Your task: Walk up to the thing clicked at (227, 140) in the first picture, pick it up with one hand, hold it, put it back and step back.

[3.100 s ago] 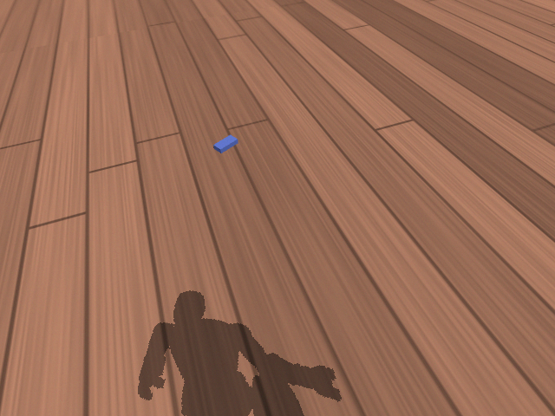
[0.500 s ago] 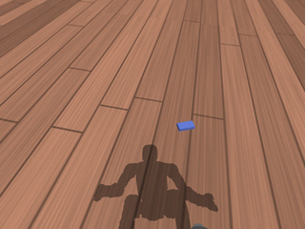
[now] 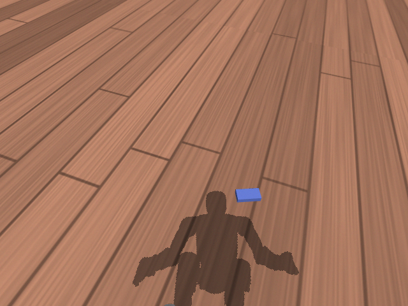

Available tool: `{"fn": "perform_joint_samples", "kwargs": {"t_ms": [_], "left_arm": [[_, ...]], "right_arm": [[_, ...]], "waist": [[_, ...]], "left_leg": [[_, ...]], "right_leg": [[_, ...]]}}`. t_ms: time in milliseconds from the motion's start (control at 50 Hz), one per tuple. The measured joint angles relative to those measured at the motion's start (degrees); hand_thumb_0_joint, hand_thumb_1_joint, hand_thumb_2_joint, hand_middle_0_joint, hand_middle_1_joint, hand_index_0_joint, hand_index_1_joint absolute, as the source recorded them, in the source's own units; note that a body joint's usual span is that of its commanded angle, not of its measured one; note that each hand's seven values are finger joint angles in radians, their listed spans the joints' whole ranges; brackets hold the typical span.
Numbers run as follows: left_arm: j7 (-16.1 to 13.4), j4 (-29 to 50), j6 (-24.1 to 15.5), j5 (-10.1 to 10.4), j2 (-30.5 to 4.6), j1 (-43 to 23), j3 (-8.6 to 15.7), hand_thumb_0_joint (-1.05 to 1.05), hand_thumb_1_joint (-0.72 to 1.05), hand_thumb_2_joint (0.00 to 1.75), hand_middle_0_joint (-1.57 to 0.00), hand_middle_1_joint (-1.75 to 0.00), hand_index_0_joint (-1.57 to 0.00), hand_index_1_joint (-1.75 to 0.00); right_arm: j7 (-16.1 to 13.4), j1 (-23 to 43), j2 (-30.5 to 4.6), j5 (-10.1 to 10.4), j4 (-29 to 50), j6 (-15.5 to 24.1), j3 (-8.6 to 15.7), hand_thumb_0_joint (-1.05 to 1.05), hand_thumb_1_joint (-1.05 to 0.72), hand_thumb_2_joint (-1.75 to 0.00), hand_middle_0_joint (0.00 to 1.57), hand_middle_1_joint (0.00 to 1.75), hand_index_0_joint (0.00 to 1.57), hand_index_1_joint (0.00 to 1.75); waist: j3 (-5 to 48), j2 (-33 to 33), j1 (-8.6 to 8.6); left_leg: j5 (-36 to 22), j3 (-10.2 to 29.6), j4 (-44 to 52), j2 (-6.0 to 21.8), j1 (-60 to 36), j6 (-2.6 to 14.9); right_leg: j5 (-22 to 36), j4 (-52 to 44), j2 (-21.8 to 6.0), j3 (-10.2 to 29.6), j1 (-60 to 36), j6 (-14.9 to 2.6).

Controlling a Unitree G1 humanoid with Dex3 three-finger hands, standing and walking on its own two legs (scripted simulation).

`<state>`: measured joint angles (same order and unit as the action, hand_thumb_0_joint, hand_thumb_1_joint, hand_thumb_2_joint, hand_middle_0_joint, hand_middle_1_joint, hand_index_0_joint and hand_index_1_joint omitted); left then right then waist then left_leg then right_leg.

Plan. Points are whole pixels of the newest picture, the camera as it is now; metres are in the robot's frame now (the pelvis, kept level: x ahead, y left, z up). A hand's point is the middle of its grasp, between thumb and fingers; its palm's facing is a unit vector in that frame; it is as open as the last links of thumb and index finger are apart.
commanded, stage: walk up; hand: left
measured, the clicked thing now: (248, 195) +0.83 -0.21 -0.73
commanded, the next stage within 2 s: none
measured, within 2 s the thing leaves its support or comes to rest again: neither
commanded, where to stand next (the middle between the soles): +0.49 -0.47 m, yaw +5 degrees
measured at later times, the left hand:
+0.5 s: hand (170, 302) +0.18 +0.10 -0.13, palm faces +0.03 -0.93 -0.37, open 7.4 cm
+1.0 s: hand (240, 231) +0.35 -0.05 -0.14, palm faces -0.05 -0.94 -0.35, open 7.4 cm
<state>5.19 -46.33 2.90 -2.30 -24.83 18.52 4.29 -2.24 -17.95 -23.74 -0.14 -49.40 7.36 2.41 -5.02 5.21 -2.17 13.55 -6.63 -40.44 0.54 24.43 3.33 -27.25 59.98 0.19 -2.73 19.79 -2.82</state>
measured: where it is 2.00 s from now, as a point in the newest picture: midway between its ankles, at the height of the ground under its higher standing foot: (318, 276)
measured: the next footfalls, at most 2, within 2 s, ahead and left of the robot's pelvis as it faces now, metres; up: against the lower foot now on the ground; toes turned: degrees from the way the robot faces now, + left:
right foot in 0.32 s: +0.20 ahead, -0.31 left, +0.00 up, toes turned -5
left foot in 0.64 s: +0.30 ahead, -0.13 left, +0.00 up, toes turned +8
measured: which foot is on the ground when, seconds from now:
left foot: down 0.00-0.32, up 0.34-0.62, down 0.64-1.00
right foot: up 0.00-0.30, down 0.32-0.64, up 0.66-1.00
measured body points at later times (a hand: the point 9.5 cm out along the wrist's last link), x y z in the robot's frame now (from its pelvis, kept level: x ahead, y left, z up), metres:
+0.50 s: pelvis +0.13 -0.19 +0.00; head +0.15 -0.19 +0.45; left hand +0.18 +0.15 -0.10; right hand +0.21 -0.54 -0.09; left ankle +0.17 -0.07 -0.66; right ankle +0.16 -0.31 -0.71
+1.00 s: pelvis +0.26 -0.35 +0.00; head +0.28 -0.32 +0.45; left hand +0.35 +0.00 -0.11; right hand +0.28 -0.72 -0.07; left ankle +0.26 -0.14 -0.71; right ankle +0.33 -0.52 -0.70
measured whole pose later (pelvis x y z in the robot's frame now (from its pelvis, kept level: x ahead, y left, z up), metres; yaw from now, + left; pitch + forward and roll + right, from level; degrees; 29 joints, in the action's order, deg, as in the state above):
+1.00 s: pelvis +0.26 -0.35 +0.00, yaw +1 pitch -2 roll +1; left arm 7.1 -46.0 3.9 -2.4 -28.1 14.1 6.7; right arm -2.3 -20.7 -28.4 -1.9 -53.1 5.7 4.2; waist -3.3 5.0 1.1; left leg 22.2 -2.5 -42.6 10.0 19.0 -1.0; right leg -20.2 45.9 -8.3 1.1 27.3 -0.5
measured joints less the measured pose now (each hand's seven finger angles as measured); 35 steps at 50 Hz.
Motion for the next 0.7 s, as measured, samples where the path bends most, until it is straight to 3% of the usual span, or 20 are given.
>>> {"fn": "perform_joint_samples", "kwargs": {"t_ms": [80, 180, 280, 300, 340, 380, 440, 560, 600, 640, 700], "left_arm": [[0.66, -0.41, 0.61, -0.12, -0.57, -0.95, 0.24, 0.01, 0.91, 0.89, -0.21, -0.30, -0.20, -0.30], [1.90, -0.18, 0.85, -0.27, -1.62, -2.38, 1.42, 0.01, 0.91, 0.89, -0.21, -0.30, -0.20, -0.30], [2.55, -0.69, 0.95, -0.14, -2.90, -3.46, 2.52, 0.01, 0.91, 0.89, -0.21, -0.30, -0.20, -0.30], [2.55, -0.69, 0.63, -0.08, -3.23, -3.41, 2.78, 0.00, 0.91, 0.89, -0.21, -0.30, -0.20, -0.30], [2.11, -0.55, -0.62, -0.41, -3.37, -3.46, 3.36, 0.00, 0.91, 0.89, -0.21, -0.30, -0.20, -0.30], [1.19, -0.27, -1.57, -0.47, -2.49, -3.59, 3.01, 0.00, 0.91, 0.89, -0.20, -0.30, -0.20, -0.30], [0.40, -0.36, -1.90, 0.04, -0.57, -2.85, 1.68, 0.00, 0.91, 0.89, -0.20, -0.30, -0.20, -0.30], [-0.25, -0.18, -1.81, -0.29, 0.03, -0.47, 0.43, 0.00, 0.91, 0.89, -0.21, -0.30, -0.20, -0.30], [-0.30, 0.17, -1.33, -0.25, -0.32, 0.08, 0.14, 0.00, 0.91, 0.89, -0.21, -0.30, -0.20, -0.30], [-0.31, 0.71, -0.68, 0.03, -0.51, 0.74, -0.13, 0.00, 0.90, 0.89, -0.21, -0.30, -0.20, -0.30], [-0.63, 0.22, 0.71, -0.16, -0.03, -0.20, -0.36, 0.01, 0.91, 0.89, -0.21, -0.30, -0.20, -0.30]], "right_arm": [[-0.44, -0.08, 0.35, 0.17, -0.04, -0.42, -0.21, 0.00, -0.90, -0.90, 0.21, 0.30, 0.21, 0.30], [0.30, -1.40, -1.13, -0.72, -0.77, -0.21, 0.12, 0.00, -0.90, -0.90, 0.21, 0.30, 0.21, 0.30], [0.58, -2.36, -3.66, -1.26, -2.13, -1.00, 1.11, 0.00, -0.90, -0.90, 0.21, 0.30, 0.21, 0.30], [0.51, -2.46, -4.22, -1.35, -2.54, -1.40, 1.30, 0.00, -0.90, -0.90, 0.21, 0.30, 0.21, 0.30], [-0.11, -2.36, -5.50, -1.53, -3.62, -2.55, 1.83, 0.00, -0.90, -0.90, 0.21, 0.30, 0.21, 0.30], [-1.13, -1.19, -5.72, -0.79, -5.50, -4.24, 2.27, 0.01, -0.90, -0.90, 0.21, 0.30, 0.20, 0.30], [-1.09, 0.85, -5.16, 0.25, -6.91, -4.15, 1.90, 0.01, -0.90, -0.90, 0.21, 0.30, 0.20, 0.30], [0.44, 1.79, -1.58, 0.08, -5.45, -1.49, 0.28, 0.01, -0.91, -0.90, 0.21, 0.30, 0.20, 0.30], [0.59, 1.46, -0.40, 0.04, -4.71, -0.85, -0.07, 0.00, -0.90, -0.90, 0.21, 0.30, 0.20, 0.30], [0.36, 0.35, -0.09, -0.40, -3.41, 0.37, -0.13, 0.00, -0.90, -0.90, 0.21, 0.30, 0.20, 0.30], [-0.64, 0.06, 0.40, -0.46, -2.34, 0.18, -0.12, 0.00, -0.90, -0.90, 0.21, 0.30, 0.21, 0.30]], "waist": [[0.25, 2.32, 1.00], [0.76, 2.21, 1.86], [1.98, 0.22, 2.59], [2.38, -0.34, 2.62], [2.62, -2.71, 2.24], [2.52, -4.17, 1.45], [2.23, -5.68, 0.07], [1.37, -4.53, -1.95], [0.99, -3.45, -2.27], [0.97, -2.62, -1.84], [-0.05, -0.60, 0.01]], "left_leg": [[0.93, 0.26, 2.32, 1.00, -3.37, -1.37], [2.60, 2.02, 3.23, 3.86, -5.70, -3.28], [6.49, 4.16, 0.88, 7.89, -6.57, -4.66], [7.90, 4.78, -0.52, 8.87, -6.38, -4.52], [12.86, 7.37, -7.79, 11.18, -4.07, -2.08], [16.31, 10.37, -19.49, 8.39, 0.46, -1.25], [13.68, 8.04, -26.22, 4.82, 5.07, -0.95], [11.46, 0.52, -12.31, 1.73, 5.83, -0.95], [6.74, -0.46, -5.43, 0.74, 3.68, -0.68], [-0.09, -0.28, 1.96, -0.09, 0.32, 0.09], [1.59, 0.05, -0.78, -0.37, -0.21, 0.23]], "right_leg": [[4.06, 6.61, -3.19, 3.68, 8.06, 1.64], [6.71, -1.70, -8.06, 5.82, 11.97, 3.17], [7.67, -12.00, -9.46, 4.64, 9.66, 2.56], [8.12, -14.32, -9.11, 3.71, 8.04, 2.35], [9.39, -13.78, -6.92, 1.69, 6.84, 4.34], [6.96, -10.94, -5.99, 0.04, 6.83, 4.71], [6.64, -13.95, -4.58, -1.69, 3.74, 2.97], [6.59, -20.38, -2.19, -4.20, -2.09, 0.06], [5.38, -20.41, -1.69, -4.85, -3.26, -0.20], [2.76, -16.31, -1.42, -5.01, -2.54, -0.65], [0.40, -1.49, 0.13, 1.04, 2.99, 0.22]]}}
